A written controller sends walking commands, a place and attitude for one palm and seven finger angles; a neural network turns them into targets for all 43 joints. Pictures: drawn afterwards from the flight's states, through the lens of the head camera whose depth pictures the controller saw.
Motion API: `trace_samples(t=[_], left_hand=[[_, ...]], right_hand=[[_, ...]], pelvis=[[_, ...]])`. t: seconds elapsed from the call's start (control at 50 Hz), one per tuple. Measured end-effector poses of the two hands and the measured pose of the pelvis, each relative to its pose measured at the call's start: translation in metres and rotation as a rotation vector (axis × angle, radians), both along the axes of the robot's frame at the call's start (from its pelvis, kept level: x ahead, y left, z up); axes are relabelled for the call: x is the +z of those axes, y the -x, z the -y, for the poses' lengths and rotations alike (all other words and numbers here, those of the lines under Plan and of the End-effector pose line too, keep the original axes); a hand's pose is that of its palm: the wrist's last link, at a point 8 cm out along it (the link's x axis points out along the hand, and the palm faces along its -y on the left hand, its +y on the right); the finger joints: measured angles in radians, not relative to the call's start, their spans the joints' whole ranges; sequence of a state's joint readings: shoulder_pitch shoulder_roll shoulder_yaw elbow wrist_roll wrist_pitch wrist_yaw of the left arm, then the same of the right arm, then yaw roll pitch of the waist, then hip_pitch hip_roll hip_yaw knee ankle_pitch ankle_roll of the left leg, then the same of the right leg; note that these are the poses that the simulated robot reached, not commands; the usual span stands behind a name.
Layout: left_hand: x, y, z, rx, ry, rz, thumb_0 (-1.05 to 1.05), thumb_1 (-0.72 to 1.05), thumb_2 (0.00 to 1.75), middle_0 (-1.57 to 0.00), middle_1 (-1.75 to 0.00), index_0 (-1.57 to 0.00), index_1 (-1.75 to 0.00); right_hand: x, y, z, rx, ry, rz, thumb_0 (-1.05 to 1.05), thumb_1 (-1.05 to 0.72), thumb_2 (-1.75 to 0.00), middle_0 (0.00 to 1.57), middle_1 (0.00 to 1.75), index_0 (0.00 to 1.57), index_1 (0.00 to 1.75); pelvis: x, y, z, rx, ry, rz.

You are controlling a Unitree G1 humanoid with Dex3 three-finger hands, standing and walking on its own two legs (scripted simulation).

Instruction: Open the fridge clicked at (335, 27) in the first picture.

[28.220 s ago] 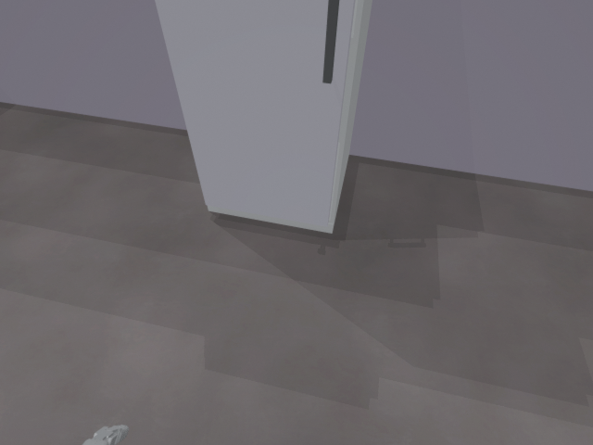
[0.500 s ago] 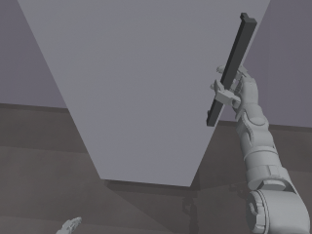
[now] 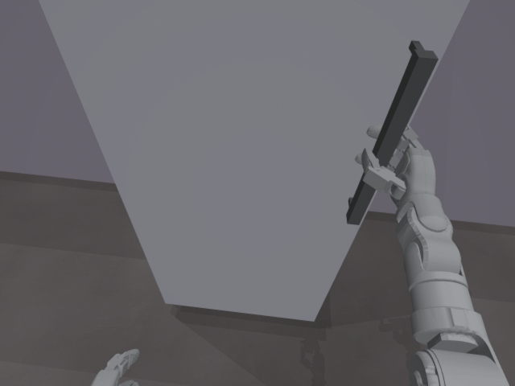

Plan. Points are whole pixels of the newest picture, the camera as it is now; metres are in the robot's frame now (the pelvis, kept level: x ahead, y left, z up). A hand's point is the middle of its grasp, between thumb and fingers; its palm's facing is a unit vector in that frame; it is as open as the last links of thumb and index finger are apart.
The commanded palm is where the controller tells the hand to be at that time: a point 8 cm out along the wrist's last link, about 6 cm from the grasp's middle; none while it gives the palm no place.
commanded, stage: pull the door a little, standing still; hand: right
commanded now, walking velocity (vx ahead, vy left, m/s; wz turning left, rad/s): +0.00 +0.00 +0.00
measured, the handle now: (378, 149) +0.47 -0.13 +0.16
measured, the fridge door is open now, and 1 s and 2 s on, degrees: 0 5 37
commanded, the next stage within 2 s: walk backward, drawing the door open in 0.54 s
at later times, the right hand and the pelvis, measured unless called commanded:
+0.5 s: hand (370, 174) +0.40 -0.11 +0.16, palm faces -0.02 +1.00 +0.01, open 6.3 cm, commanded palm +0.33 -0.16 +0.16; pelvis +0.04 +0.00 +0.01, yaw +1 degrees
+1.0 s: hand (371, 191) +0.37 -0.11 +0.15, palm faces +0.12 +0.95 -0.29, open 6.7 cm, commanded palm +0.34 -0.16 +0.15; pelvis +0.12 +0.03 +0.01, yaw +1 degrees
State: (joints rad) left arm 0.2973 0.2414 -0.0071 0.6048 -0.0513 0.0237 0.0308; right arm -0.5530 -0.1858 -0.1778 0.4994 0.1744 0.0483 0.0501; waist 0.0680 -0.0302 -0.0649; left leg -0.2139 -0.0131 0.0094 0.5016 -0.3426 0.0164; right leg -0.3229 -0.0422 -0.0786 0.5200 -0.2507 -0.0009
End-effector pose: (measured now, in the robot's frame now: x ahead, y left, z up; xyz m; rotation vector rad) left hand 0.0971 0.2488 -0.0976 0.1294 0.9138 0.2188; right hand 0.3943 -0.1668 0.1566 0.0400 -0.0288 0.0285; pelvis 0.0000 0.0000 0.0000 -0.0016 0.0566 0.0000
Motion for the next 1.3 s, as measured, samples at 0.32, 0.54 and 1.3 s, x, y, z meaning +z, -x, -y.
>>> trace_samples(t=[0.32, 0.54, 1.3], left_hand=[[0.008, -0.058, 0.007, -0.071, 0.008, 0.05, 0.01, 0.91, 0.9, -0.2, -0.3, -0.2, -0.3], [0.022, -0.091, 0.013, -0.059, 0.048, 0.111, 0.01, 0.91, 0.9, -0.2, -0.3, -0.2, -0.3], [0.006, -0.174, -0.059, -0.188, 0.009, 0.15, 0.01, 0.91, 0.9, -0.2, -0.3, -0.2, -0.3]], right_hand=[[0.002, 0.003, -0.002, -0.021, 0.016, -0.021, 0.01, -0.72, -0.78, 0.3, 1.37, 0.3, 1.35], [0.002, 0.013, -0.003, 0.003, 0.029, -0.007, 0.01, -0.75, -0.77, 0.22, 1.34, 0.21, 1.3], [-0.002, 0.104, -0.034, -0.339, 0.297, 0.172, -0.06, -0.65, -0.82, 0.44, 1.39, 0.21, 1.37]], pelvis=[[0.001, -0.021, -0.001, -0.019, 0.005, -0.005], [0.006, -0.05, -0.004, 0.026, 0.012, -0.01], [-0.008, -0.083, -0.107, -0.141, -0.002, 0.109]])
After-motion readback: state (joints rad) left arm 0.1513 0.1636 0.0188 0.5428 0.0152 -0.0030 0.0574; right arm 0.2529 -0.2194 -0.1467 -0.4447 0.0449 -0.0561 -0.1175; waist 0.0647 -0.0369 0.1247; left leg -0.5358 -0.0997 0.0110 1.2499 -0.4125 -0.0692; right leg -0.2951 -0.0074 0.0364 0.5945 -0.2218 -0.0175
